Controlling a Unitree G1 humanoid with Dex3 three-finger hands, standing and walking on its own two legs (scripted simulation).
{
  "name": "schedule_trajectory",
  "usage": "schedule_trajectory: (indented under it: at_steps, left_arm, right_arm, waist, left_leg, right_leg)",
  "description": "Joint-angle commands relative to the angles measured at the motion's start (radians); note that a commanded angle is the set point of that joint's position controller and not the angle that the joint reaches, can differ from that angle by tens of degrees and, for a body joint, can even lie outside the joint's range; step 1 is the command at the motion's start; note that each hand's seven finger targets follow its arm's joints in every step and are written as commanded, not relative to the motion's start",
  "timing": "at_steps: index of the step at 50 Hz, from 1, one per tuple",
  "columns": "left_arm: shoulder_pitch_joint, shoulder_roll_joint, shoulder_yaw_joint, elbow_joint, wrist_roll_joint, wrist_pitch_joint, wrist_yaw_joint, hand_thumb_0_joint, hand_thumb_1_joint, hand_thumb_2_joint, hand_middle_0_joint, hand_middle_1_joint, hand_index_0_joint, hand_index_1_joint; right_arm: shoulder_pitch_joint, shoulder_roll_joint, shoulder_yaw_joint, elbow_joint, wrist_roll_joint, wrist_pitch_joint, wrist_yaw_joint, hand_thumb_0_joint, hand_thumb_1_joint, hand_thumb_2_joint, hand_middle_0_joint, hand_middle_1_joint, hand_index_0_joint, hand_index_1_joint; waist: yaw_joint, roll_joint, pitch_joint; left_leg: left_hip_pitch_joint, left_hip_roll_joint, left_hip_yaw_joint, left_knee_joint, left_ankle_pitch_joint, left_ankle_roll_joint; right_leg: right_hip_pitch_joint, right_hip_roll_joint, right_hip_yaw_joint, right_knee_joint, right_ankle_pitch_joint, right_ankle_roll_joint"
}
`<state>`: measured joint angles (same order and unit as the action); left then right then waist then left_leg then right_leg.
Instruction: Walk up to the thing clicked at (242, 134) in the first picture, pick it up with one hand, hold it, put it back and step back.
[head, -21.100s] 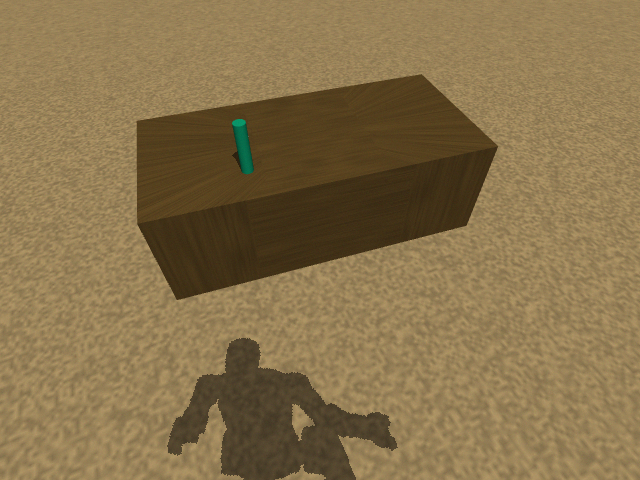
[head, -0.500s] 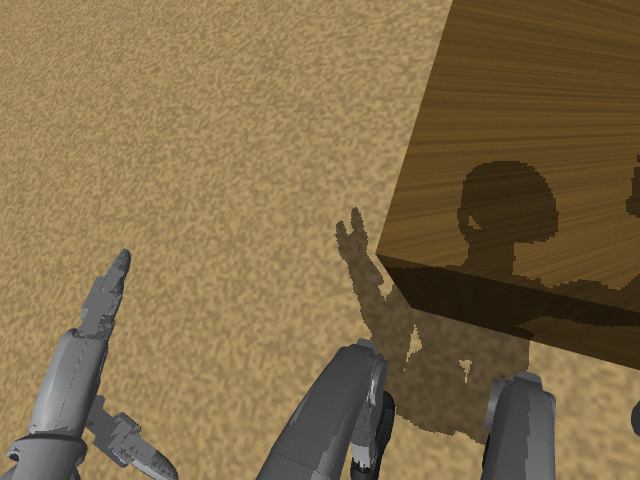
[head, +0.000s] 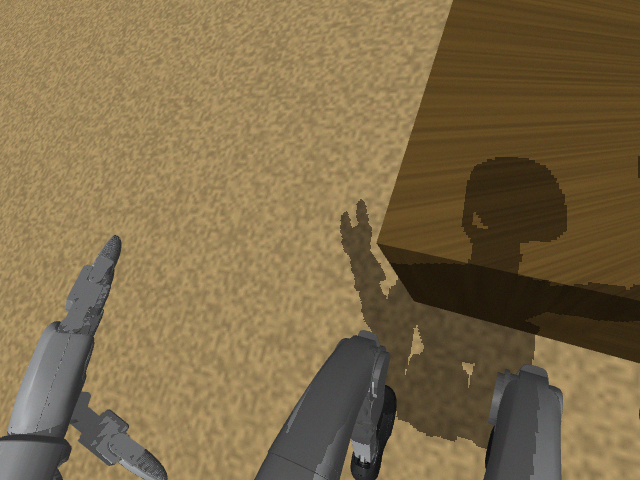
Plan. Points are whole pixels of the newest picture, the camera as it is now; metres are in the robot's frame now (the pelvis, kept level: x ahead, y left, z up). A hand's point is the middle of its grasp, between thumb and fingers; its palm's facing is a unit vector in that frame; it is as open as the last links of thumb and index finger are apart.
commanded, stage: open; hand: right
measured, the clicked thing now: out of the picture +0.50 -0.28 -0.04
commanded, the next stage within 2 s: withdraw in 0.24 s
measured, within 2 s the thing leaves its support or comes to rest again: neither
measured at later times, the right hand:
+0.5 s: hand out of the picture +0.51 -0.27 -0.06, palm faces +0.34 +0.94 +0.02, open 16.1 cm
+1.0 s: hand out of the picture +0.46 -0.37 +0.05, palm faces +0.40 +0.90 -0.20, open 17.3 cm
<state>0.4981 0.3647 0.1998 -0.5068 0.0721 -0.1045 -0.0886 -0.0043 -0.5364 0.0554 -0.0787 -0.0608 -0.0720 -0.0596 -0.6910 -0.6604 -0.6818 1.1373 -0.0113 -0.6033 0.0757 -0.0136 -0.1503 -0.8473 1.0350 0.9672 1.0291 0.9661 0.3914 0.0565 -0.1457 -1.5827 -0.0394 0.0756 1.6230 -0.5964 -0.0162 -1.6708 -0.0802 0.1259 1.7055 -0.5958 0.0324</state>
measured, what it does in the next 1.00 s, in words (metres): rises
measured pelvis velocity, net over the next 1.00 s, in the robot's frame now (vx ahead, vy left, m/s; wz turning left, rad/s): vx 0.02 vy -0.01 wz -0.04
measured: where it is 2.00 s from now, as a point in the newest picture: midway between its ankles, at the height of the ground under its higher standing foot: (430, 470)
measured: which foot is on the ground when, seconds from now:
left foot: down 0.00-1.00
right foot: down 0.00-1.00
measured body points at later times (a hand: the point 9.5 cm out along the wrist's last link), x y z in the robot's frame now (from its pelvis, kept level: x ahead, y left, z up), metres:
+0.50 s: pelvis +0.01 +0.00 +0.00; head +0.20 -0.10 +0.39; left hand +0.19 +0.25 +0.15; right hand +0.48 -0.32 -0.05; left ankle +0.07 +0.13 -0.51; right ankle +0.07 -0.13 -0.51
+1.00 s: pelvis +0.02 -0.01 +0.09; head +0.16 -0.08 +0.51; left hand +0.20 +0.23 +0.16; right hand +0.43 -0.41 +0.07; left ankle +0.07 +0.13 -0.51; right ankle +0.07 -0.13 -0.51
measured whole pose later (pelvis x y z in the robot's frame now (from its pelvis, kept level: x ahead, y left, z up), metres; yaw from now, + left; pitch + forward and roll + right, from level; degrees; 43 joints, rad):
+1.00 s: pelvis +0.02 -0.01 +0.09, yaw -2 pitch +25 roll +6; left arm 0.50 0.30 0.06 -0.32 0.01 0.02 -0.05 -0.01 -0.53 0.07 -0.08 -0.06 -0.07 -0.06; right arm -0.64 -0.72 -0.62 1.13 -0.07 -0.22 0.08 -0.01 0.51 -0.07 0.05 0.06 0.06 0.06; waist 0.24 0.02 -0.13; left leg -1.21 -0.03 0.05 1.29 -0.51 -0.03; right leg -1.30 -0.08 0.08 1.38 -0.52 0.01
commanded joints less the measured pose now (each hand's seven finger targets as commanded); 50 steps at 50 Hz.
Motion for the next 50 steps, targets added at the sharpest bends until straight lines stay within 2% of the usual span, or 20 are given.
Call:
schedule_trajectory:
  at_steps: [1,5,7,14,16,19,22,29,31,36,40,42,43,44,45,46,47,48,49,50]
  left_arm:
    - [0.055,0.17,0.16,-0.155,-0.008,-0.044,0.031,0.0,-0.566,0.066,-0.062,-0.054,-0.055,-0.061]
    - [0.063,0.182,0.168,-0.175,-0.005,-0.046,0.035,0.0,-0.569,0.068,-0.061,-0.054,-0.054,-0.063]
    - [0.061,0.182,0.169,-0.149,-0.002,-0.046,0.036,0.0,-0.571,0.072,-0.058,-0.053,-0.049,-0.063]
    - [0.071,0.174,0.177,-0.122,-0.005,-0.047,0.035,0.0,-0.567,0.068,-0.057,-0.054,-0.048,-0.064]
    - [0.063,0.168,0.168,-0.115,-0.006,-0.044,0.034,0.0,-0.577,0.072,-0.057,-0.053,-0.045,-0.066]
    - [0.06,0.153,0.155,-0.097,-0.005,-0.044,0.03,0.0,-0.561,0.062,-0.061,-0.05,-0.049,-0.063]
    - [0.065,0.161,0.155,-0.107,-0.007,-0.044,0.032,0.0,-0.561,0.061,-0.06,-0.051,-0.049,-0.062]
    - [0.076,0.195,0.182,-0.053,-0.014,-0.017,0.04,0.0,-0.549,0.06,-0.052,-0.051,-0.045,-0.058]
    - [0.096,0.152,0.136,-0.012,-0.019,-0.003,0.038,0.0,-0.546,0.059,-0.048,-0.048,-0.042,-0.054]
    - [0.053,0.113,0.069,0.064,-0.028,0.026,0.047,0.0,-0.555,0.054,-0.049,-0.043,-0.041,-0.051]
    - [-0.045,0.141,0.066,0.012,-0.03,0.02,0.072,0.0,-0.564,0.05,-0.056,-0.047,-0.05,-0.053]
    - [-0.032,0.115,0.025,0.014,-0.031,0.013,0.076,0.0,-0.584,0.063,-0.074,-0.056,-0.062,-0.068]
    - [-0.045,0.158,0.039,-0.055,-0.054,0.044,0.083,0.0,-0.562,0.061,-0.075,-0.065,-0.069,-0.071]
    - [0.041,0.137,0.025,-0.038,-0.054,0.066,0.078,0.0,-0.553,0.061,-0.073,-0.069,-0.07,-0.073]
    - [0.102,0.116,0.007,-0.018,-0.054,0.078,0.069,0.0,-0.542,0.063,-0.07,-0.072,-0.068,-0.074]
    - [0.155,0.116,0.01,0.025,-0.057,0.091,0.063,0.0,-0.543,0.063,-0.069,-0.066,-0.066,-0.069]
    - [0.181,0.118,0.017,0.08,-0.06,0.106,0.062,0.0,-0.537,0.067,-0.065,-0.063,-0.061,-0.066]
    - [0.187,0.098,0.003,0.116,-0.067,0.115,0.058,0.0,-0.522,0.073,-0.066,-0.064,-0.062,-0.068]
    - [0.147,0.11,0.003,0.128,-0.067,0.125,0.056,0.0,-0.471,0.087,-0.06,-0.061,-0.056,-0.065]
    - [0.12,0.117,0.014,0.165,-0.066,0.134,0.058,0.0,-0.391,0.131,-0.042,-0.055,-0.038,-0.06]
  right_arm:
    - [-0.284,-0.224,-0.002,-0.181,0.004,-0.048,0.0,0.0,0.132,-0.344,0.879,0.585,0.874,0.586]
    - [-0.313,-0.268,-0.026,-0.256,0.004,-0.054,-0.005,0.0,0.268,-0.242,0.745,0.469,0.744,0.469]
    - [-0.293,-0.265,-0.025,-0.239,0.004,-0.052,-0.004,0.0,0.32,-0.217,0.665,0.423,0.666,0.423]
    - [-0.275,-0.207,0.004,-0.251,0.003,-0.039,0.0,0.0,0.441,-0.101,0.321,0.2,0.324,0.2]
    - [-0.257,-0.226,-0.012,-0.253,0.001,-0.037,-0.001,0.0,0.468,-0.068,0.248,0.146,0.252,0.146]
    - [-0.247,-0.182,0.01,-0.227,0.006,-0.038,-0.001,0.0,0.489,-0.073,0.086,0.083,0.092,0.082]
    - [-0.288,-0.276,-0.038,-0.297,0.003,-0.045,-0.004,0.0,0.507,-0.063,0.066,0.069,0.073,0.069]
    - [-0.279,-0.334,-0.049,-0.452,0.012,0.01,0.012,0.0,0.56,-0.046,0.05,0.058,0.056,0.057]
    - [-0.262,-0.341,-0.056,-0.472,0.017,0.039,0.021,0.0,0.583,-0.036,0.05,0.055,0.055,0.054]
    - [-0.197,-0.274,-0.023,-0.319,0.047,0.116,0.063,0.0,0.596,-0.042,0.045,0.058,0.054,0.057]
    - [-0.229,-0.239,0.017,-0.232,0.056,0.136,0.109,0.0,0.559,-0.063,0.041,0.06,0.054,0.06]
    - [-0.202,-0.189,0.041,-0.161,0.069,0.137,0.129,0.0,0.466,-0.061,0.06,0.053,0.067,0.053]
    - [-0.115,-0.519,-0.022,-0.063,-0.069,0.23,0.069,0.0,0.44,-0.072,0.052,0.059,0.062,0.059]
    - [-0.223,-0.448,0.012,-0.169,-0.051,0.257,0.023,0.0,0.455,-0.07,0.051,0.06,0.061,0.059]
    - [-0.243,-0.341,0.075,-0.163,-0.043,0.281,0.012,0.0,0.483,-0.067,0.049,0.061,0.06,0.061]
    - [-0.245,-0.349,0.066,-0.174,-0.049,0.303,0.001,0.0,0.48,-0.067,0.049,0.061,0.06,0.061]
    - [-0.237,-0.43,0.028,-0.224,-0.055,0.326,-0.015,0.0,0.516,-0.064,0.045,0.063,0.058,0.063]
    - [-0.27,-0.457,0.035,-0.261,-0.062,0.344,-0.032,0.0,0.469,-0.07,0.049,0.061,0.06,0.061]
    - [-0.312,-0.513,0.013,-0.331,-0.068,0.356,-0.05,0.0,0.45,-0.076,0.049,0.061,0.06,0.061]
    - [-0.327,-0.532,0.012,-0.367,-0.072,0.367,-0.064,0.0,0.395,-0.094,0.047,0.062,0.058,0.062]
  waist:
    - [-0.028,-0.403,-0.484]
    - [-0.028,-0.405,-0.577]
    - [-0.041,-0.425,-0.56]
    - [-0.02,-0.451,-0.518]
    - [-0.043,-0.449,-0.523]
    - [-0.046,-0.437,-0.48]
    - [-0.057,-0.448,-0.555]
    - [-0.102,-0.533,-0.705]
    - [-0.125,-0.521,-0.681]
    - [-0.14,-0.4,-0.469]
    - [-0.112,-0.272,-0.394]
    - [-0.102,-0.203,-0.364]
    - [-0.211,-0.25,-0.448]
    - [-0.16,-0.307,-0.458]
    - [-0.14,-0.292,-0.442]
    - [-0.147,-0.324,-0.443]
    - [-0.178,-0.369,-0.47]
    - [-0.188,-0.411,-0.495]
    - [-0.22,-0.435,-0.543]
    - [-0.226,-0.466,-0.565]
  left_leg:
    - [0.206,-0.029,0.0,-0.188,0.147,0.05]
    - [0.276,-0.031,-0.019,-0.201,0.212,0.042]
    - [0.262,-0.033,-0.013,-0.193,0.221,0.045]
    - [0.228,-0.034,0.0,-0.188,0.219,0.048]
    - [0.212,-0.035,0.006,-0.177,0.227,0.05]
    - [0.188,-0.033,0.012,-0.17,0.206,0.052]
    - [0.234,-0.031,0.003,-0.175,0.233,0.048]
    - [0.337,-0.031,-0.006,-0.238,0.303,0.043]
    - [0.371,-0.03,-0.011,-0.27,0.326,0.039]
    - [0.394,-0.023,-0.012,-0.337,0.284,0.041]
    - [0.408,-0.017,-0.014,-0.386,0.194,0.042]
    - [0.434,-0.02,-0.02,-0.421,0.178,0.037]
    - [0.55,-0.015,-0.067,-0.479,0.171,0.038]
    - [0.571,-0.017,-0.059,-0.495,0.183,0.037]
    - [0.566,-0.02,-0.052,-0.513,0.208,0.034]
    - [0.57,-0.019,-0.046,-0.519,0.233,0.039]
    - [0.586,-0.019,-0.039,-0.525,0.268,0.039]
    - [0.582,-0.019,-0.027,-0.525,0.288,0.04]
    - [0.598,-0.019,-0.022,-0.528,0.312,0.041]
    - [0.599,-0.019,-0.021,-0.533,0.328,0.04]
  right_leg:
    - [0.497,0.015,-0.032,-0.237,0.113,-0.035]
    - [0.516,0.015,-0.04,-0.203,0.171,-0.04]
    - [0.524,0.015,-0.04,-0.208,0.193,-0.038]
    - [0.558,0.009,-0.038,-0.219,0.211,-0.03]
    - [0.562,0.008,-0.034,-0.217,0.234,-0.03]
    - [0.545,0.007,-0.031,-0.223,0.223,-0.028]
    - [0.571,0.011,-0.034,-0.216,0.242,-0.03]
    - [0.75,0.013,-0.041,-0.263,0.347,-0.027]
    - [0.753,0.016,-0.049,-0.279,0.366,-0.03]
    - [0.663,0.019,-0.051,-0.35,0.294,-0.031]
    - [0.623,0.014,-0.033,-0.412,0.167,-0.04]
    - [0.601,0.015,-0.033,-0.425,0.138,-0.049]
    - [0.694,0.023,-0.05,-0.49,0.172,-0.037]
    - [0.733,0.021,-0.053,-0.509,0.178,-0.031]
    - [0.78,0.024,-0.055,-0.521,0.199,-0.035]
    - [0.81,0.033,-0.06,-0.541,0.226,-0.033]
    - [0.863,0.036,-0.068,-0.558,0.274,-0.028]
    - [0.924,0.037,-0.073,-0.571,0.309,-0.023]
    - [0.98,0.035,-0.071,-0.583,0.361,-0.02]
    - [1.028,0.031,-0.074,-0.588,0.399,-0.017]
